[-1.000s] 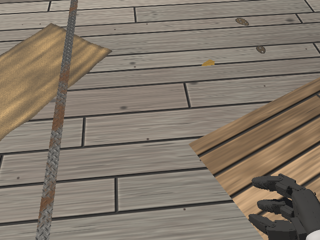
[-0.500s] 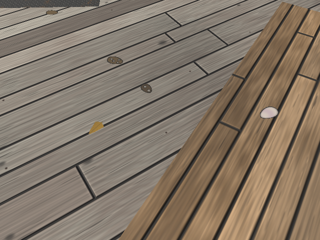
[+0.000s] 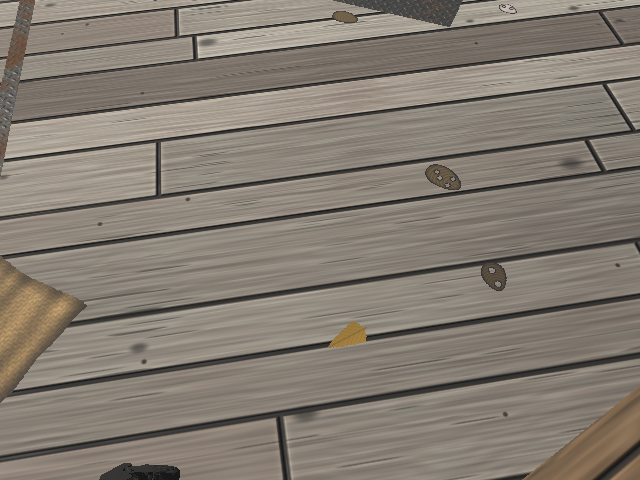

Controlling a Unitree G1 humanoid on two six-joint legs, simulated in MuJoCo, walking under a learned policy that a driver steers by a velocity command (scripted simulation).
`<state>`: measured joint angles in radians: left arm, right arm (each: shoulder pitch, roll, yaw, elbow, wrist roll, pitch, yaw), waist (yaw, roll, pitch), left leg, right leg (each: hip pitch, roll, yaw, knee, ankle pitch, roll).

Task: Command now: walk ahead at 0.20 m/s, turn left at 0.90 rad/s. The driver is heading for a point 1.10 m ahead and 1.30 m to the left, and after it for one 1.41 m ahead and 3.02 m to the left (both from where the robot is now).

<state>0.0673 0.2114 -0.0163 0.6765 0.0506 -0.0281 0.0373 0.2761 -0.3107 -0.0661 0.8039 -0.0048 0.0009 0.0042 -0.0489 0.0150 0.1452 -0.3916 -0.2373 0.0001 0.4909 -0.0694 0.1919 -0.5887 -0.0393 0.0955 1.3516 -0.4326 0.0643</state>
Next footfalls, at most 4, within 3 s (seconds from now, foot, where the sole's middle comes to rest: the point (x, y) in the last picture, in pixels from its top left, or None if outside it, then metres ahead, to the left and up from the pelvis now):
0.42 right None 0.26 -0.16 -0.75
0.90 left None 0.08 -0.02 -0.75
1.26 right None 0.21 -0.19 -0.75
2.24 left None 0.10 0.04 -0.75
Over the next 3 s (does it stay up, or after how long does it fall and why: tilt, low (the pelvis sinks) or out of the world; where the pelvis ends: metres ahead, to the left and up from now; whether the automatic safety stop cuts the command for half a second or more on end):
stays up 0.54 0.33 0.02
